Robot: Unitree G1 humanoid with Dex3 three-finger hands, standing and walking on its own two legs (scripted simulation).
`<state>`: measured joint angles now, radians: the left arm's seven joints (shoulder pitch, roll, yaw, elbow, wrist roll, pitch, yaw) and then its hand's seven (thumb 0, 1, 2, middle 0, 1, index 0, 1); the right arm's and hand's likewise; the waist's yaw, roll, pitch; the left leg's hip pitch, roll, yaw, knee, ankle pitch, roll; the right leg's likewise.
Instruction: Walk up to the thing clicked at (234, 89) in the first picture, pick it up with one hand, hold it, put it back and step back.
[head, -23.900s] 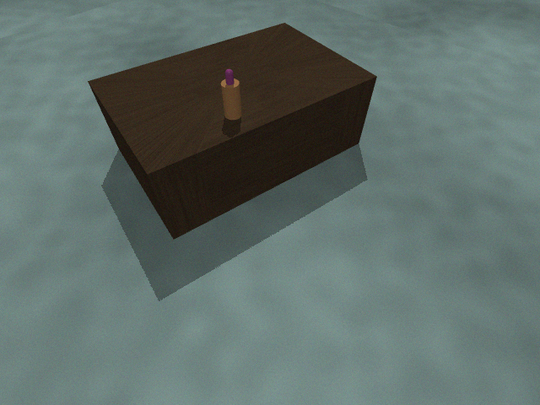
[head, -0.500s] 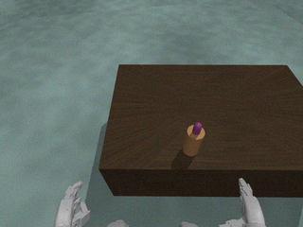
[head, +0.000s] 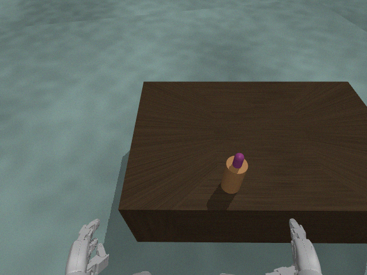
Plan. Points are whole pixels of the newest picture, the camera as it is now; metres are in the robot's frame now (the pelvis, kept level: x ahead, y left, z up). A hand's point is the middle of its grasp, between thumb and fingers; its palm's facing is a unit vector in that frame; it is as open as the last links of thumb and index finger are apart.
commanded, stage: home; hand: right
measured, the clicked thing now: (234, 171) +0.47 -0.16 -0.21
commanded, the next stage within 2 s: stand in 0.64 s
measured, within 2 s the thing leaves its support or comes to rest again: neither
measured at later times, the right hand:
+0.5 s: hand (273, 264) +0.16 -0.18 -0.06, palm faces +0.12 +0.95 -0.28, open 17.4 cm
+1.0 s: hand out of the picture +0.13 -0.22 -0.11, palm faces -0.04 +0.94 -0.35, open 14.0 cm
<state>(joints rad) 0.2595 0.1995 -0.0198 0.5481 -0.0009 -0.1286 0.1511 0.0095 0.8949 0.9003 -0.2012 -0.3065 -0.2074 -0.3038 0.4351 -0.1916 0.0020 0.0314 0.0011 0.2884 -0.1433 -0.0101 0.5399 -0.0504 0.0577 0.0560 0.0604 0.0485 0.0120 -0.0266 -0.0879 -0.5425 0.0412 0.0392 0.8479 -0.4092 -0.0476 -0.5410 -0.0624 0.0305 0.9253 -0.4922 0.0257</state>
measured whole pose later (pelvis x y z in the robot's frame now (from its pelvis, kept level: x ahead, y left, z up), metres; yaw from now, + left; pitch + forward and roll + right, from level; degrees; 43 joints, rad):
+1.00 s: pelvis -0.01 +0.00 +0.00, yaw +0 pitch +2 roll +0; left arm 0.19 0.29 -0.01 0.75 0.07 -0.04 0.03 0.01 0.89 0.90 -0.20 -0.31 -0.21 -0.30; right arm 0.27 -0.31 0.00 0.52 -0.06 0.05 -0.02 -0.01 0.10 -0.48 0.18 0.24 0.18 0.24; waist -0.01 0.01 -0.01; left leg -0.48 0.07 0.01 0.85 -0.41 -0.04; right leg -0.45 -0.04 0.00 0.87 -0.46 0.02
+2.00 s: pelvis +0.00 +0.01 +0.05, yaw +0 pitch -3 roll +0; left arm 0.13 0.34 0.01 1.17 0.02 0.00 0.00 0.00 0.90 0.90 -0.20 -0.30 -0.21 -0.30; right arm 0.14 -0.33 0.00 1.15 -0.02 -0.02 -0.01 0.00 -0.90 -0.90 0.20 0.30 0.21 0.30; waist 0.00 -0.01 0.06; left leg -0.13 0.05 0.03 0.37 -0.18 -0.03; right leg -0.08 -0.04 0.00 0.35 -0.21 0.04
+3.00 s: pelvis +0.01 +0.03 +0.05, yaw +0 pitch -2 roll +0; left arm 0.12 0.35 0.00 1.14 0.02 0.00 0.00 0.00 0.90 0.90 -0.20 -0.30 -0.21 -0.30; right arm 0.12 -0.34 0.00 1.14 -0.02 -0.01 0.00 0.00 -0.90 -0.90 0.20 0.30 0.21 0.30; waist 0.00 -0.01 0.06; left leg -0.13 0.03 0.03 0.36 -0.18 -0.02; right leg -0.07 -0.06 -0.01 0.32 -0.21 0.05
